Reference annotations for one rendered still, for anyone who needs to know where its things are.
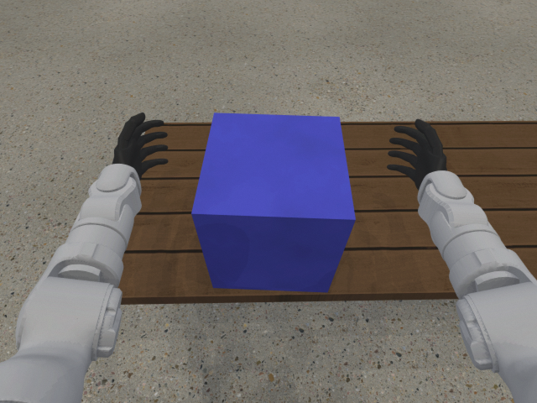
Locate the left robot upper arm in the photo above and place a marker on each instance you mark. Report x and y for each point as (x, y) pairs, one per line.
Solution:
(70, 323)

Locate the robot right hand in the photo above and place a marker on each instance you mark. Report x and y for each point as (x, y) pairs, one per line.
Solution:
(429, 150)

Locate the right robot forearm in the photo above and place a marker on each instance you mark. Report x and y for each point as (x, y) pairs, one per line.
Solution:
(474, 253)

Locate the carton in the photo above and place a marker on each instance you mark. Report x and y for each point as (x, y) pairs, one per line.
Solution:
(273, 207)

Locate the robot left hand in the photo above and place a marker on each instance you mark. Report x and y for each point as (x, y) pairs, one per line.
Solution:
(129, 149)

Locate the right robot upper arm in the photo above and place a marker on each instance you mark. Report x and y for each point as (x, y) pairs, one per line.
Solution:
(499, 330)

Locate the left robot forearm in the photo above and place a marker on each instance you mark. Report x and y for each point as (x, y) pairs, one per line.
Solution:
(99, 236)

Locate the table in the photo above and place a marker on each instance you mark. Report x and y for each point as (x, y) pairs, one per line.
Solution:
(389, 255)

